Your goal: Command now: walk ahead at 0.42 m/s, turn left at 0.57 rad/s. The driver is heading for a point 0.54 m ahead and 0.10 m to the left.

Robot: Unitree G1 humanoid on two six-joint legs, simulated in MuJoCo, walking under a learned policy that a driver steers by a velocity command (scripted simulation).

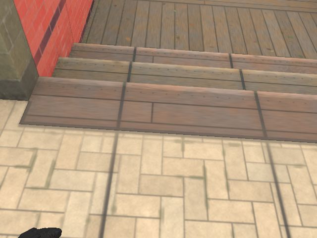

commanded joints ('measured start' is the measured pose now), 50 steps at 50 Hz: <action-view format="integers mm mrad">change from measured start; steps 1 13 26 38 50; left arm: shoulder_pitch -123 167 267 241 73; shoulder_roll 83 69 189 137 82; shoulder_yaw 12 16 41 5 -13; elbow -99 -20 33 -39 -72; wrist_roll -8 21 -12 2 17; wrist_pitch -29 -22 4 5 24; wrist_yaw -7 21 29 31 14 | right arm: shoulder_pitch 6 -88 -346 -169 -149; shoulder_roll -193 -116 -59 -142 -132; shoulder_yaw -54 -26 5 -20 -5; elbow -59 -142 -258 -196 -60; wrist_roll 5 10 8 -31 -28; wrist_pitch -9 -7 -6 -28 -3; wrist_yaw -3 15 78 47 19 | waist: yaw -1 89 136 89 35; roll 163 -92 -34 63 119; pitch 10 14 81 -104 -77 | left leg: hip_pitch -41 -609 -525 -35 -9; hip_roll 220 160 116 258 220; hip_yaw -231 6 175 -130 -9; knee -93 822 302 -35 11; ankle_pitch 70 -33 225 740 649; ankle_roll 157 -26 3 231 166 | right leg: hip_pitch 63 475 581 -11 102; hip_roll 30 -243 -253 -111 -36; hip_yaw -16 191 -203 -16 -35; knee -69 -392 -380 619 38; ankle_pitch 15 -135 319 -274 46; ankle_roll -2 -202 -168 -10 -1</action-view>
